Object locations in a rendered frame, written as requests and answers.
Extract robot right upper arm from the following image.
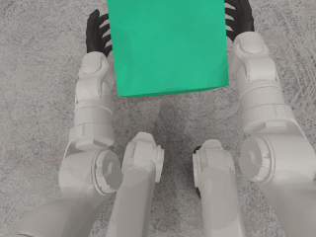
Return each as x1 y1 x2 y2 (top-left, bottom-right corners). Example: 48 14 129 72
238 133 316 237

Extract robot left hand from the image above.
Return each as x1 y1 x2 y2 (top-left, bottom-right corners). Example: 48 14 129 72
85 9 113 58

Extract robot right hand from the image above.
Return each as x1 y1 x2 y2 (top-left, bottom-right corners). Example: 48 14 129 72
224 0 255 43

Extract right robot forearm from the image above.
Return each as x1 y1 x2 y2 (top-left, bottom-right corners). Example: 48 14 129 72
229 32 316 156

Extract left robot forearm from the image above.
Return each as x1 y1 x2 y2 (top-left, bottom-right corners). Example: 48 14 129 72
58 51 115 182

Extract robot right shin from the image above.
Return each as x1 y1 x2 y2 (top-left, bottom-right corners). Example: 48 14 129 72
198 139 236 176

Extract carton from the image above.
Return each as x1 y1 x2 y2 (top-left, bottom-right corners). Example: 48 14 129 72
107 0 229 98

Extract robot left upper arm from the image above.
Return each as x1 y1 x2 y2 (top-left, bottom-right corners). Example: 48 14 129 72
2 148 123 237

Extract robot left thigh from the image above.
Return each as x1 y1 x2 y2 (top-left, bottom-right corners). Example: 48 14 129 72
105 139 165 237

